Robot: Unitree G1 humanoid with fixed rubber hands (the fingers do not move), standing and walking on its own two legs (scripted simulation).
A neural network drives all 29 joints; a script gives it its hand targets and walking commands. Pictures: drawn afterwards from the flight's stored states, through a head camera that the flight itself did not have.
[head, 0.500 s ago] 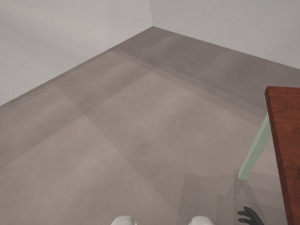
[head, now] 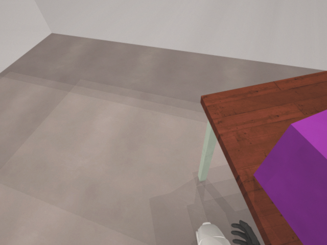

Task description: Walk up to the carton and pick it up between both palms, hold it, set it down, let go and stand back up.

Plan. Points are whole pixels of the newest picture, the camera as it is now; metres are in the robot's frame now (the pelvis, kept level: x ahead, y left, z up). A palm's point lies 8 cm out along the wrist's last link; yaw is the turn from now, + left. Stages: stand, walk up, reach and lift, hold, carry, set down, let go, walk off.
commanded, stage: walk up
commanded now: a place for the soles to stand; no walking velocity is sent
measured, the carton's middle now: out of the picture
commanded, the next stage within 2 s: none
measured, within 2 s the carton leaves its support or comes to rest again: neither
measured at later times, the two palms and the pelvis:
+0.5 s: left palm (70, 174) +0.33 +0.33 -0.12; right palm out of the picture +0.07 -0.18 -0.13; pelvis +0.09 +0.12 -0.03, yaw -27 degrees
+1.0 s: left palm (121, 175) +0.31 +0.16 -0.09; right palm out of the picture -0.23 -0.10 -0.14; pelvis +0.01 +0.10 -0.02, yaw -51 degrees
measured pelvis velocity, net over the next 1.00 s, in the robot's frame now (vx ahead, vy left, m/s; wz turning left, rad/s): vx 0.01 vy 0.10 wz -0.90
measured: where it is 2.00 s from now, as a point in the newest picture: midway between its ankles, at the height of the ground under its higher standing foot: outside the picture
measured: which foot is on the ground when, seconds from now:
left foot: down 0.00-0.20, up 0.22-0.42, down 0.44-0.98, up 1.00-1.00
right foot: up 0.00-0.12, down 0.14-0.44, up 0.46-0.96, down 0.98-1.00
